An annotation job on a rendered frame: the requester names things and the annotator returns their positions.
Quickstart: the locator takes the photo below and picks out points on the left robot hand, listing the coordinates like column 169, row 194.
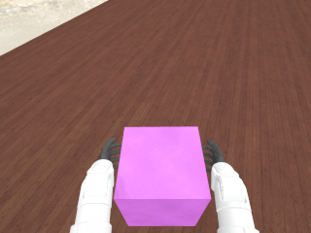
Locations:
column 106, row 152

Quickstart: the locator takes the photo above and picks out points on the carton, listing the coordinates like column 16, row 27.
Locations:
column 162, row 179

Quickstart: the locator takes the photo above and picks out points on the robot right forearm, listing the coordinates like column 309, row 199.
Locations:
column 232, row 201

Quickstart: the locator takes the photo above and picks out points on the right robot hand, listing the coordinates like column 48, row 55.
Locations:
column 216, row 155

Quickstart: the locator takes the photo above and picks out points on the robot left forearm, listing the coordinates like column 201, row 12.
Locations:
column 95, row 200

